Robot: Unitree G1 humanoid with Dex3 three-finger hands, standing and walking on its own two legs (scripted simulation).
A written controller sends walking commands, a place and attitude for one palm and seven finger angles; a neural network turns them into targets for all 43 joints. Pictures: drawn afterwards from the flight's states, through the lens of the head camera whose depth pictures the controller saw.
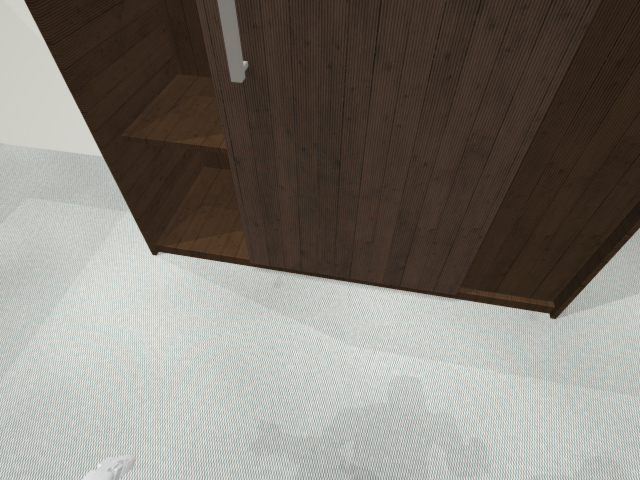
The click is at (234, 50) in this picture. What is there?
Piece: wardrobe's sliding door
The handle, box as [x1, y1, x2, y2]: [217, 0, 247, 82]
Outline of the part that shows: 217,0 231,81 241,82 244,78 244,71 247,67 247,61 243,61 241,56 234,0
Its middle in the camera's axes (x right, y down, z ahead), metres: -0.18 -0.47 +0.79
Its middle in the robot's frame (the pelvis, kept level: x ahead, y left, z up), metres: +0.92 +0.23 +0.19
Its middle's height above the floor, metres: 0.96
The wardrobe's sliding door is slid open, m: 0.41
